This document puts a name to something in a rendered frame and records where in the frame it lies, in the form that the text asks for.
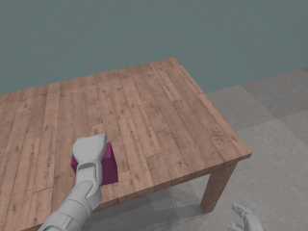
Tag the table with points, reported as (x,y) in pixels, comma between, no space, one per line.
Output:
(163,129)

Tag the left robot forearm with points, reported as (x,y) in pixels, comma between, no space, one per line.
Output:
(83,199)

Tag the robot left hand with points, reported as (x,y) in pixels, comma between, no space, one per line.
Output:
(90,148)

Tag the robot right hand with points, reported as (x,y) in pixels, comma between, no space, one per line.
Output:
(251,222)

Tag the sponge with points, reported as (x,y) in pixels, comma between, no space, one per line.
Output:
(109,166)

